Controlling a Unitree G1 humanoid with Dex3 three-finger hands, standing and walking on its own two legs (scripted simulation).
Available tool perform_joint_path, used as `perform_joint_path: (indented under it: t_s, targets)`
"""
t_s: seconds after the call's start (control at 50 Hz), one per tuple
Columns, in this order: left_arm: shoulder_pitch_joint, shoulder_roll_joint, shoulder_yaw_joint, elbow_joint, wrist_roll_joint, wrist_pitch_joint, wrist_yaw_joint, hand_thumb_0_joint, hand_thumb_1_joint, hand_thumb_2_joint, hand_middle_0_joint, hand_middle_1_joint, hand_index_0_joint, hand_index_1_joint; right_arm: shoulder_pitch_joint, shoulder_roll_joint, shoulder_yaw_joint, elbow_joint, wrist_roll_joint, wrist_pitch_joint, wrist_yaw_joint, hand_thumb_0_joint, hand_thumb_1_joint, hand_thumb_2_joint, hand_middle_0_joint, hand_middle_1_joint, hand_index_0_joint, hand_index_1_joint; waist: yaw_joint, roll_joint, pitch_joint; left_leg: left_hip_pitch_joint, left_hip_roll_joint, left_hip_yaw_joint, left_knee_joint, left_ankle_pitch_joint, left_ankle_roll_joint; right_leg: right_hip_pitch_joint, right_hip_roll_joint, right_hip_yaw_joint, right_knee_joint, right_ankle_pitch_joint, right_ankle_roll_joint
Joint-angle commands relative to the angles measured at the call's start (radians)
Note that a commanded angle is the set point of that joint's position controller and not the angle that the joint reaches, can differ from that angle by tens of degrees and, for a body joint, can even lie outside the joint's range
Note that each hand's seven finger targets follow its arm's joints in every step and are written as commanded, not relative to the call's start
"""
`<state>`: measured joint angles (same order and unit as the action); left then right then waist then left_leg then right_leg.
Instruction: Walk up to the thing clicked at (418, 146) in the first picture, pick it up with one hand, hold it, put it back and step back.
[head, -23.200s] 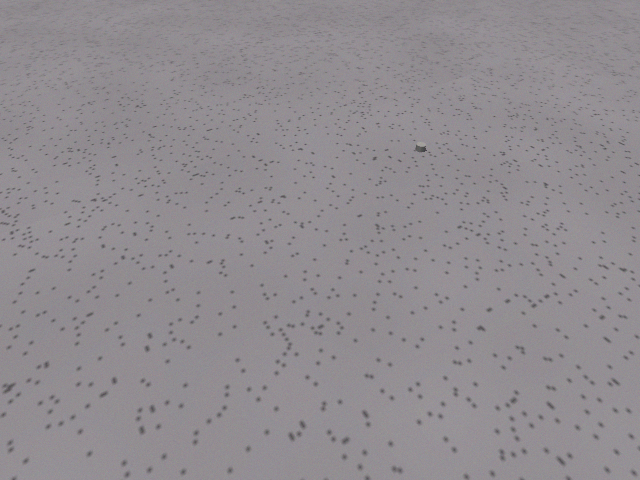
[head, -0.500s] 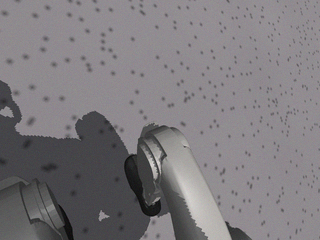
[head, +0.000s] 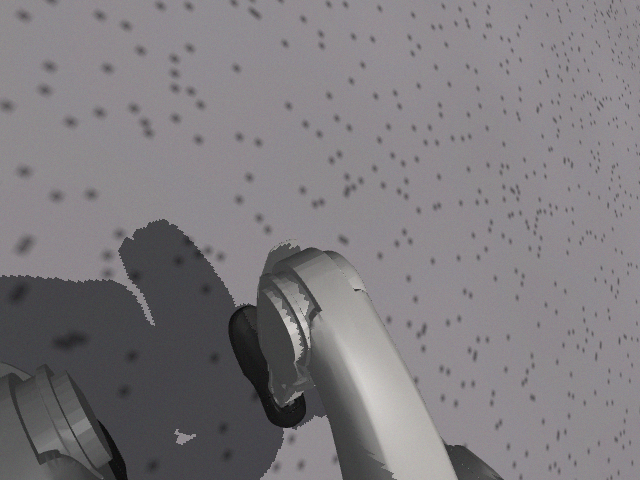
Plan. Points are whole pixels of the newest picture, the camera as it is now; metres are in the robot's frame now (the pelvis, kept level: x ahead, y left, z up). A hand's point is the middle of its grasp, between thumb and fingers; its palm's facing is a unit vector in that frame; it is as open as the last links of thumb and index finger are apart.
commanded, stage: rest palm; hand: left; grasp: from above
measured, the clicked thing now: out of the picture +0.50 +0.30 -0.29
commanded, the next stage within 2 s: close in 0.58 s
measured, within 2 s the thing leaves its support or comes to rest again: neither
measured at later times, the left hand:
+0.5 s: hand out of the picture +0.49 +0.28 -0.26, palm faces -0.42 -0.16 -0.89, open 13.8 cm
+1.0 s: hand out of the picture +0.49 +0.28 -0.27, palm faces -0.43 -0.16 -0.89, open 12.9 cm
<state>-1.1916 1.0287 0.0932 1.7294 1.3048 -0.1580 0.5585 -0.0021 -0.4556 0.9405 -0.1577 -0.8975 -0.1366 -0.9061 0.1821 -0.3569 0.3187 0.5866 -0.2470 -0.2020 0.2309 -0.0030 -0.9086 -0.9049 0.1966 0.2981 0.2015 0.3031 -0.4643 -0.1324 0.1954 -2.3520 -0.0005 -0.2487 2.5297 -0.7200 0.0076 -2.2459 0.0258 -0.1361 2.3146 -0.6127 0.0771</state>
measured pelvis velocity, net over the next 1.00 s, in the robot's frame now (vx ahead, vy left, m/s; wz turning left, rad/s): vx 0.00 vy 0.00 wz -0.02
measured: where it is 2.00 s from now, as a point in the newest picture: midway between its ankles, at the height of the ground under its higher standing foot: (201, 442)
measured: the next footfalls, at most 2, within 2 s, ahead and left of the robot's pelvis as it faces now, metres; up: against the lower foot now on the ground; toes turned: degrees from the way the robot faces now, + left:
none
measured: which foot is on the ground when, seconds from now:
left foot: down 0.00-1.00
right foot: down 0.00-1.00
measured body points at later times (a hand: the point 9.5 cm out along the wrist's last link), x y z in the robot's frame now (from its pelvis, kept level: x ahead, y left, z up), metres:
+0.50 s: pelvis +0.00 +0.00 +0.00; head +0.30 +0.13 +0.31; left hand +0.51 +0.28 -0.21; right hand +0.01 -0.24 -0.03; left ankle +0.06 +0.12 -0.28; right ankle +0.13 -0.13 -0.28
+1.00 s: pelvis +0.00 +0.00 +0.01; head +0.31 +0.12 +0.31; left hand +0.51 +0.29 -0.22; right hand +0.01 -0.24 -0.03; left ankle +0.06 +0.12 -0.28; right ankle +0.13 -0.13 -0.28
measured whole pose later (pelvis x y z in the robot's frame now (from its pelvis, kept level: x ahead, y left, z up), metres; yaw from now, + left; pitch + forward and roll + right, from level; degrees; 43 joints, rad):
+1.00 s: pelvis +0.00 +0.00 +0.01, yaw -1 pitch +29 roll -16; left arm -1.19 1.08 0.06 1.74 1.24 -0.16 0.59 0.00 -0.28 0.81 -0.22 -0.92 -0.23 -0.90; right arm 0.15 -0.36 0.39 0.58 -0.25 -0.22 0.23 0.00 -0.91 -0.91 0.20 0.30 0.20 0.30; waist -0.49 -0.16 0.25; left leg -2.33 0.01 -0.27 2.51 -0.72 0.00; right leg -2.22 0.03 -0.16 2.28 -0.60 0.09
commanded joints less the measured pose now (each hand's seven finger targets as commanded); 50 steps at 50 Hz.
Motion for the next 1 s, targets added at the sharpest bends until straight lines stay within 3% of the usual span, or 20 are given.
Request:
perform_joint_path:
  t_s: [0.0, 0.06, 0.1, 0.16, 0.22, 0.28, 0.32, 0.38, 0.48, 0.5, 0.66, 0.74, 0.78, 0.88, 0.9, 0.98]
  targets:
    - [-0.278, 0.149, -0.029, -0.107, -0.015, -0.008, 0.044, 0.000, -0.478, 0.951, -0.125, -0.924, -0.112, -0.936, 0.212, -0.335, -0.089, 0.037, 0.002, -0.001, -0.005, 0.000, -0.898, -0.903, 0.200, 0.300, 0.200, 0.300, -0.082, 0.582, -0.617, 0.526, 0.034, 0.089, -0.269, 0.243, -0.010, 0.345, 0.035, -0.141, -0.169, 0.238, -0.096]
    - [-0.303, 0.185, -0.018, -0.138, -0.012, -0.011, 0.057, 0.000, -0.480, 0.947, -0.125, -0.931, -0.113, -0.942, 0.211, -0.344, -0.085, 0.046, 0.005, -0.003, -0.001, 0.000, -0.901, -0.904, 0.199, 0.300, 0.200, 0.300, -0.079, 0.610, -0.630, 0.550, 0.041, 0.073, -0.283, 0.265, -0.018, 0.343, 0.032, -0.146, -0.167, 0.250, -0.095]
    - [-0.257, 0.143, -0.046, -0.072, -0.017, -0.006, 0.056, 0.000, -0.465, 0.932, -0.131, -0.929, -0.121, -0.937, 0.194, -0.335, -0.074, 0.034, -0.002, -0.010, 0.007, 0.000, -0.901, -0.904, 0.199, 0.300, 0.200, 0.300, -0.088, 0.584, -0.591, 0.533, 0.040, 0.076, -0.278, 0.241, -0.014, 0.346, 0.034, -0.146, -0.163, 0.241, -0.091]
    - [-0.288, 0.191, -0.024, -0.088, -0.025, -0.004, 0.075, 0.000, -0.461, 0.939, -0.138, -0.931, -0.127, -0.941, 0.206, -0.344, -0.070, 0.047, 0.002, -0.010, 0.006, 0.000, -0.902, -0.905, 0.199, 0.300, 0.200, 0.300, -0.090, 0.586, -0.613, 0.513, 0.039, 0.077, -0.285, 0.241, -0.008, 0.382, 0.037, -0.139, -0.182, 0.254, -0.089]
    - [-0.271, 0.178, -0.037, -0.066, -0.017, 0.004, 0.082, 0.000, -0.486, 0.947, -0.117, -0.947, -0.107, -0.957, 0.196, -0.348, -0.072, 0.039, 0.001, -0.011, 0.005, 0.000, -0.904, -0.906, 0.199, 0.300, 0.200, 0.300, -0.086, 0.597, -0.619, 0.532, 0.042, 0.074, -0.287, 0.249, -0.013, 0.375, 0.040, -0.140, -0.170, 0.260, -0.092]
    - [-0.268, 0.162, -0.047, -0.073, -0.035, 0.002, 0.083, 0.000, -0.479, 0.947, -0.124, -0.943, -0.113, -0.953, 0.189, -0.343, -0.051, 0.033, -0.005, -0.018, 0.012, 0.000, -0.904, -0.905, 0.199, 0.300, 0.200, 0.300, -0.106, 0.575, -0.587, 0.511, 0.043, 0.072, -0.275, 0.243, -0.008, 0.380, 0.036, -0.145, -0.175, 0.262, -0.085]
    - [-0.282, 0.196, -0.033, -0.083, -0.038, 0.002, 0.085, 0.000, -0.457, 0.937, -0.135, -0.945, -0.127, -0.953, 0.194, -0.349, -0.048, 0.039, -0.001, -0.019, 0.010, 0.000, -0.904, -0.906, 0.199, 0.300, 0.200, 0.300, -0.103, 0.576, -0.595, 0.512, 0.046, 0.067, -0.281, 0.246, -0.009, 0.384, 0.036, -0.144, -0.180, 0.265, -0.085]
    - [-0.267, 0.185, -0.036, -0.079, -0.037, 0.001, 0.085, 0.000, -0.456, 0.937, -0.136, -0.938, -0.127, -0.947, 0.191, -0.352, -0.042, 0.038, -0.006, -0.024, 0.013, 0.000, -0.903, -0.906, 0.199, 0.300, 0.200, 0.300, -0.108, 0.589, -0.588, 0.529, 0.050, 0.062, -0.272, 0.267, -0.014, 0.375, 0.032, -0.146, -0.174, 0.274, -0.085]
    - [-0.271, 0.224, -0.023, -0.082, -0.043, 0.003, 0.092, 0.000, -0.458, 0.932, -0.126, -0.952, -0.120, -0.958, 0.184, -0.352, -0.040, 0.039, 0.000, -0.020, 0.011, 0.000, -0.904, -0.906, 0.199, 0.300, 0.200, 0.300, -0.099, 0.611, -0.605, 0.528, 0.052, 0.061, -0.289, 0.242, -0.013, 0.392, 0.038, -0.144, -0.182, 0.262, -0.086]
    - [-0.261, 0.204, -0.032, -0.068, -0.045, 0.005, 0.090, 0.000, -0.464, 0.924, -0.119, -0.953, -0.114, -0.957, 0.186, -0.351, -0.036, 0.041, -0.003, -0.021, 0.013, 0.000, -0.904, -0.907, 0.199, 0.300, 0.200, 0.300, -0.107, 0.598, -0.593, 0.528, 0.052, 0.059, -0.282, 0.252, -0.013, 0.393, 0.034, -0.144, -0.176, 0.271, -0.085]
    - [-0.256, 0.228, -0.031, -0.082, -0.060, 0.004, 0.078, 0.000, -0.440, 0.928, -0.143, -0.940, -0.134, -0.948, 0.188, -0.354, -0.031, 0.044, 0.000, -0.017, 0.005, 0.000, -0.904, -0.907, 0.199, 0.300, 0.199, 0.300, -0.110, 0.584, -0.594, 0.509, 0.052, 0.066, -0.280, 0.237, -0.009, 0.414, 0.038, -0.142, -0.197, 0.264, -0.083]
    - [-0.241, 0.225, -0.045, -0.082, -0.068, 0.001, 0.067, 0.000, -0.328, 0.823, -0.186, -0.936, -0.203, -0.918, 0.184, -0.349, -0.022, 0.039, -0.003, -0.016, 0.003, 0.000, -0.896, -0.902, 0.200, 0.300, 0.200, 0.300, -0.109, 0.575, -0.588, 0.507, 0.051, 0.073, -0.271, 0.248, -0.007, 0.433, 0.040, -0.142, -0.198, 0.274, -0.081]
    - [-0.240, 0.259, -0.015, -0.092, -0.067, -0.001, 0.073, 0.000, -0.321, 0.821, -0.194, -0.920, -0.208, -0.905, 0.196, -0.354, -0.028, 0.046, 0.003, -0.010, -0.002, 0.000, -0.895, -0.901, 0.200, 0.300, 0.200, 0.300, -0.096, 0.581, -0.610, 0.508, 0.053, 0.070, -0.279, 0.267, -0.010, 0.447, 0.042, -0.141, -0.202, 0.284, -0.084]
    - [-0.238, 0.230, -0.036, -0.101, -0.071, -0.009, 0.066, 0.000, -0.265, 0.773, -0.220, -0.912, -0.244, -0.887, 0.194, -0.351, -0.023, 0.042, 0.000, -0.007, -0.006, 0.000, -0.895, -0.901, 0.200, 0.300, 0.200, 0.300, -0.111, 0.591, -0.604, 0.528, 0.056, 0.065, -0.275, 0.278, -0.012, 0.438, 0.039, -0.145, -0.199, 0.293, -0.084]
    - [-0.241, 0.221, -0.050, -0.091, -0.076, -0.010, 0.063, 0.000, -0.237, 0.745, -0.230, -0.914, -0.261, -0.882, 0.184, -0.346, -0.024, 0.035, -0.001, -0.009, -0.005, 0.000, -0.895, -0.901, 0.200, 0.300, 0.200, 0.300, -0.106, 0.575, -0.592, 0.509, 0.052, 0.071, -0.276, 0.243, -0.009, 0.442, 0.043, -0.145, -0.200, 0.269, -0.083]
    - [-0.241, 0.243, -0.038, -0.112, -0.067, -0.017, 0.066, 0.000, -0.203, 0.729, -0.259, -0.883, -0.287, -0.853, 0.188, -0.353, -0.020, 0.037, 0.000, -0.005, -0.010, 0.000, -0.894, -0.900, 0.200, 0.300, 0.200, 0.300, -0.106, 0.573, -0.581, 0.501, 0.053, 0.068, -0.275, 0.239, -0.009, 0.428, 0.039, -0.146, -0.204, 0.261, -0.085]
